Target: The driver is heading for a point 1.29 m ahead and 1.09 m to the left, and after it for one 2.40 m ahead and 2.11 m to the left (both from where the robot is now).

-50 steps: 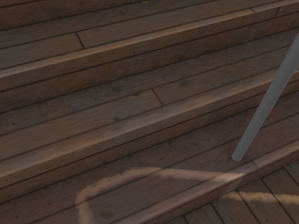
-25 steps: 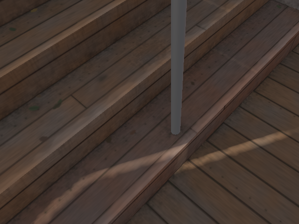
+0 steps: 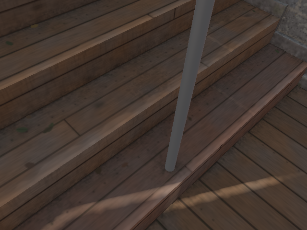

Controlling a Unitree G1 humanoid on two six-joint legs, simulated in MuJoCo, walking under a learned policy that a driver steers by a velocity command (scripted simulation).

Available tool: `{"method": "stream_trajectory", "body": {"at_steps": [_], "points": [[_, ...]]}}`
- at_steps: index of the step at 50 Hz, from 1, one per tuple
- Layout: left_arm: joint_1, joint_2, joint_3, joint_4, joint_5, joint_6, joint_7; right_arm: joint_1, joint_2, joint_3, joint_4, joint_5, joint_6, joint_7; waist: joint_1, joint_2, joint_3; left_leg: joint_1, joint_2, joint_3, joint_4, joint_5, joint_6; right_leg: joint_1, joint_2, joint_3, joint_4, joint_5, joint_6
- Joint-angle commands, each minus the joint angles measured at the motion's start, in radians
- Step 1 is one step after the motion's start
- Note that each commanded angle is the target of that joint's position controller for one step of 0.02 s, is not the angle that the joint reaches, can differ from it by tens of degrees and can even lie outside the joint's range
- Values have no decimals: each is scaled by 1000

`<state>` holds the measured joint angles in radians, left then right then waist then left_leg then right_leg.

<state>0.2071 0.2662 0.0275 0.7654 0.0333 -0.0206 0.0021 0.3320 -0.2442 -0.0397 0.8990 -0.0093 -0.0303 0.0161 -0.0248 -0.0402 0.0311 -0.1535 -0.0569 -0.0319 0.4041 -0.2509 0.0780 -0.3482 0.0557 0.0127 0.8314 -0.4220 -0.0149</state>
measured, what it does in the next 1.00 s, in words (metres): steps on the spot, turning left: right foot, then left foot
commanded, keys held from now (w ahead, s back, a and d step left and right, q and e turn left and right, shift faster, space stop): q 0.88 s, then w+q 0.12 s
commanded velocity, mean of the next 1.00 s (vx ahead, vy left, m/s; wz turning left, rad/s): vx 0.05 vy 0.00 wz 0.55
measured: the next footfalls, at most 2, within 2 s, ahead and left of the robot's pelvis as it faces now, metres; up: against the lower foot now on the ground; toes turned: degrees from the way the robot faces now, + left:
right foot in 0.34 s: +0.18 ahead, -0.11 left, +0.00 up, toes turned +17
left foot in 0.84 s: +0.02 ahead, +0.09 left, +0.00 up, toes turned +32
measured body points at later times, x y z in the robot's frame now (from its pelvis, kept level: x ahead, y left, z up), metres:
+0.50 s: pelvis +0.07 -0.05 -0.01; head +0.11 -0.04 +0.44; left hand +0.17 +0.26 -0.09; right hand +0.28 -0.30 -0.12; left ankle -0.03 +0.06 -0.66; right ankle +0.14 -0.12 -0.75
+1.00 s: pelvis +0.04 +0.00 +0.00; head +0.05 +0.05 +0.44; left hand -0.01 +0.31 -0.13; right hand +0.31 -0.16 -0.08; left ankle -0.01 +0.07 -0.75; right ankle +0.13 -0.12 -0.67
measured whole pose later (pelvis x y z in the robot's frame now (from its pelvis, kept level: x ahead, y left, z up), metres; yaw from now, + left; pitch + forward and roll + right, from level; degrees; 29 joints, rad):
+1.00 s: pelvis +0.04 +0.00 +0.00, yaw +35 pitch +2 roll -2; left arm 0.15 0.33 0.06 0.73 0.05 0.04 0.00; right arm 0.22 -0.30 -0.05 0.66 -0.03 0.04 0.00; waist 0.01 -0.05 0.04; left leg -0.27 -0.04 -0.05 0.47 -0.23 0.05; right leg -0.53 -0.03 0.00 1.02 -0.32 0.05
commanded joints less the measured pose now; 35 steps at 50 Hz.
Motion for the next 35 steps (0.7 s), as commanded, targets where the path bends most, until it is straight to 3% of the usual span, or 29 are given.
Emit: {"method": "stream_trajectory", "body": {"at_steps": [1,3,8,11,14,15,16,17,18,19,20,21,22,23,24,26,28,30,33,35], "points": [[-15,88,24,-63,-5,-8,0,-10,-160,-41,-36,10,-8,-12,38,133,-33,184,234,-240,-72,824,140,-206,-30,11,144,60,45],[-20,78,18,-65,-9,4,4,1,-171,-48,-33,10,1,-17,36,125,-75,174,210,-199,-32,952,130,-190,-20,-4,154,97,62],[-114,85,13,-98,-13,18,13,66,-187,-62,-21,3,30,-36,-16,140,-44,167,218,-263,-7,844,134,-224,-30,4,44,128,57],[-130,100,14,-97,-16,20,23,29,-202,-70,-49,-8,42,-41,-24,154,-39,130,213,-312,25,801,120,-169,-16,14,-28,117,50],[-113,121,18,-94,-27,16,37,-23,-223,-78,-69,-7,51,-41,-13,169,-33,85,192,-361,60,753,85,-60,-2,33,-154,121,34],[-151,143,40,-127,-72,-9,43,-168,-225,-75,-144,68,33,-69,36,138,-33,18,213,-472,12,576,70,10,-8,95,-315,168,54],[-82,161,50,-101,-79,-22,54,-239,-239,-75,-163,69,28,-81,89,143,-58,2,185,-458,47,481,36,125,-16,87,-441,298,52],[-29,194,64,-89,-63,-32,62,-208,-186,-61,-170,51,22,-81,85,94,-115,-52,111,-401,147,353,-8,278,-90,122,-500,425,25],[-10,241,70,-101,-44,-25,71,-93,-102,-41,-162,14,19,-77,24,-140,-200,-172,-14,-255,373,-149,-63,446,-306,318,-458,760,-59],[-26,219,59,-104,-8,-10,65,-12,-135,-50,-174,26,13,-76,-29,-300,-208,-301,-92,-157,569,-495,-115,399,-434,550,-505,830,-218],[-74,156,44,-137,-3,-4,58,33,-215,-72,-146,33,19,-80,-34,-167,-156,-328,-10,-142,744,-450,-160,336,-434,506,-511,732,-251],[-112,112,33,-151,-8,-4,54,3,-240,-84,-132,43,30,-81,-24,-73,-106,-350,17,-122,813,-375,-186,283,-375,379,-499,654,-224],[-138,114,31,-159,-15,-4,51,-5,-226,-86,-125,39,42,-85,-28,-20,-92,-349,41,-107,833,-321,-205,248,-329,294,-508,549,-201],[-148,135,35,-159,-21,-8,53,-25,-226,-89,-135,33,53,-86,-17,-2,-76,-363,59,-105,853,-261,-218,222,-331,270,-518,506,-203],[-139,154,38,-148,-12,-14,53,-69,-195,-76,-153,29,60,-79,2,7,-63,-362,64,-72,876,-225,-220,183,-312,221,-533,519,-215],[-120,149,36,-133,-6,-14,57,-122,-161,-64,-203,31,57,-73,18,-50,-66,-377,80,-39,818,-184,-221,186,-282,141,-560,503,-233],[-107,149,39,-129,-8,-9,63,-175,-159,-56,-242,26,51,-67,40,-65,-81,-406,97,-28,748,-176,-226,240,-299,121,-567,538,-257],[-109,174,51,-128,-15,-4,65,-209,-150,-46,-278,18,49,-60,47,-44,-107,-415,120,-26,689,-179,-227,279,-337,116,-566,582,-273],[-142,193,61,-136,-18,12,56,-196,-144,-35,-291,19,52,-46,40,-58,-127,-333,140,8,568,-176,-209,248,-339,55,-573,535,-269],[-146,208,68,-133,-14,18,58,-223,-134,-24,-309,10,59,-38,45,-59,-128,-274,136,40,483,-152,-185,210,-343,25,-584,491,-261]]}}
